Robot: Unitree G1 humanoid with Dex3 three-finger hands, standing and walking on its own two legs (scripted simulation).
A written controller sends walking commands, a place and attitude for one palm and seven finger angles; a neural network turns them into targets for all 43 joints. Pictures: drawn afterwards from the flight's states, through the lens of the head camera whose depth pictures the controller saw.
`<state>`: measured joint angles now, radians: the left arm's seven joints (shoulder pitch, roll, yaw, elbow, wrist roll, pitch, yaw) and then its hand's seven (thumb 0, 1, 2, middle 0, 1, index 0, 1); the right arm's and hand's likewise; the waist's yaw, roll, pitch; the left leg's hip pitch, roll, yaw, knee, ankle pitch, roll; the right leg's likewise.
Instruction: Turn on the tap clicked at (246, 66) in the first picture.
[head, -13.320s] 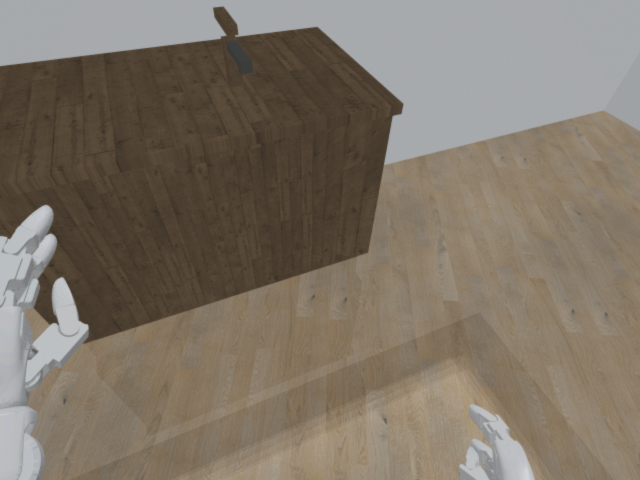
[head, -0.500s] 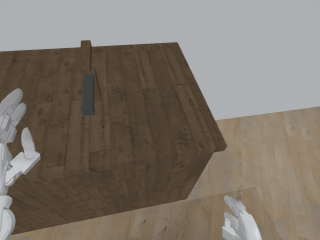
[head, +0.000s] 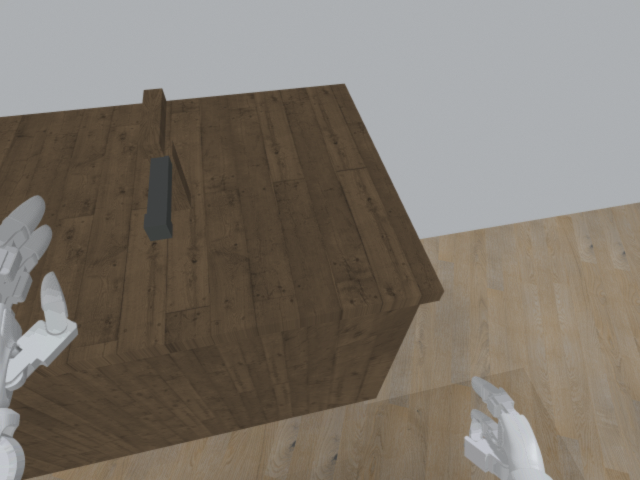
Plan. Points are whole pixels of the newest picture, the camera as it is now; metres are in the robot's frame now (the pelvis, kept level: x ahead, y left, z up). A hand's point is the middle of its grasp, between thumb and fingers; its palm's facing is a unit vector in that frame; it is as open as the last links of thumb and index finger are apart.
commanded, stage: come to a stop and stand still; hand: left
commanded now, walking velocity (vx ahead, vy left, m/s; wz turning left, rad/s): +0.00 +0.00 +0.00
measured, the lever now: (158, 226) +0.39 +0.25 +0.07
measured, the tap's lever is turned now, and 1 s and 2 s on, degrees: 0 0 0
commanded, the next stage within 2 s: look again from close up in 0.34 s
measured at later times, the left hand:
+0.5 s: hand (61, 298) +0.23 +0.25 +0.17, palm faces +0.38 -0.79 -0.48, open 7.5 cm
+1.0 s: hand (110, 262) +0.27 +0.22 +0.18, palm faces +0.30 -0.87 -0.39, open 7.4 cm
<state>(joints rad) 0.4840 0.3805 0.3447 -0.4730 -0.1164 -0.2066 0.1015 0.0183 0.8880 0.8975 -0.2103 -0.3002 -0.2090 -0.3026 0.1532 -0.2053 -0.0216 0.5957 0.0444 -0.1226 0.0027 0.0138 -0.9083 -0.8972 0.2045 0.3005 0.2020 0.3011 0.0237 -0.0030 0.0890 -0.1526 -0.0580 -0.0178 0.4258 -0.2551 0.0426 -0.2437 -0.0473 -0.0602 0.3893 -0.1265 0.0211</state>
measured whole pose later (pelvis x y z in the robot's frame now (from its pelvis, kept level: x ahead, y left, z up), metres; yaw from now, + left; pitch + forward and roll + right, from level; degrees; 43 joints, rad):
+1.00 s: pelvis +0.02 +0.00 -0.01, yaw -5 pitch +0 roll -1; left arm 0.39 0.40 0.42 -0.53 -0.05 -0.29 0.09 0.02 0.89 0.90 -0.21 -0.30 -0.21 -0.30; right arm 0.22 -0.21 -0.01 0.59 0.02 -0.18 0.01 0.02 -0.91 -0.90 0.21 0.30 0.20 0.30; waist 0.02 -0.05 0.11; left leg -0.16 0.00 0.06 0.51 -0.34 0.04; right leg -0.28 0.02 0.01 0.45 -0.16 0.01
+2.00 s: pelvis -0.03 -0.02 +0.00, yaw -6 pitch -2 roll +0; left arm 0.37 0.32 0.34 -0.40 -0.03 -0.27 0.10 0.02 0.89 0.90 -0.21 -0.30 -0.21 -0.30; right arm 0.27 -0.24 0.00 0.60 0.02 -0.18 -0.03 0.02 -0.91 -0.90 0.20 0.30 0.20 0.30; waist 0.03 -0.01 0.03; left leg -0.18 0.01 0.06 0.50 -0.31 0.02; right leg -0.29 0.03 0.01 0.42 -0.14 -0.01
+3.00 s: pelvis +0.00 +0.00 -0.01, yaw -6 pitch -3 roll +0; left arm 0.18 0.41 0.46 -0.33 -0.04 -0.21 0.09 0.02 0.89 0.90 -0.21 -0.30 -0.21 -0.30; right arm 0.19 -0.18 0.01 0.55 0.01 -0.15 0.04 0.01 -0.91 -0.90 0.21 0.30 0.20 0.30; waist 0.05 -0.02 0.12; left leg -0.13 -0.03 0.05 0.52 -0.33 0.04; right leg -0.28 0.00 0.00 0.52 -0.19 -0.01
